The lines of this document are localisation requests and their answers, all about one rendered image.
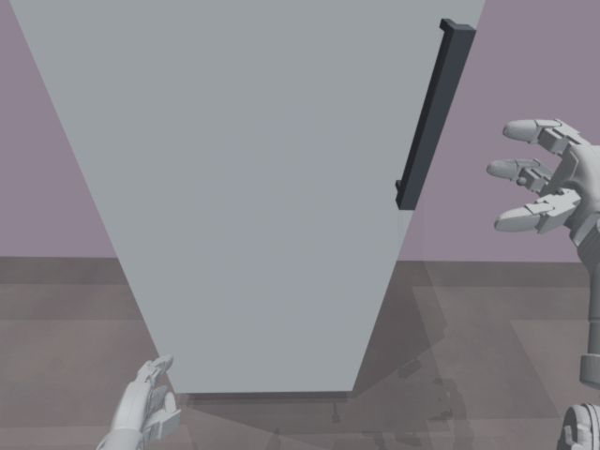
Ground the robot left forearm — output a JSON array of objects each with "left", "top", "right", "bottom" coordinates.
[{"left": 97, "top": 428, "right": 144, "bottom": 450}]

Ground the right robot hand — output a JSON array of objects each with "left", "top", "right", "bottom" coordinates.
[{"left": 487, "top": 119, "right": 600, "bottom": 234}]

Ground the robot right forearm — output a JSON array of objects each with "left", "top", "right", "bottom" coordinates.
[{"left": 569, "top": 202, "right": 600, "bottom": 390}]

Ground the fridge door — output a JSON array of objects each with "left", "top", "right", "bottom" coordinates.
[{"left": 9, "top": 0, "right": 486, "bottom": 393}]

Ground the robot right upper arm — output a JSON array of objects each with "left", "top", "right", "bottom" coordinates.
[{"left": 557, "top": 403, "right": 600, "bottom": 450}]

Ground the left robot hand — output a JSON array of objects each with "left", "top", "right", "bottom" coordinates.
[{"left": 109, "top": 354, "right": 181, "bottom": 446}]

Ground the handle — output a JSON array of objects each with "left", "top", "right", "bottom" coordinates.
[{"left": 396, "top": 19, "right": 477, "bottom": 210}]

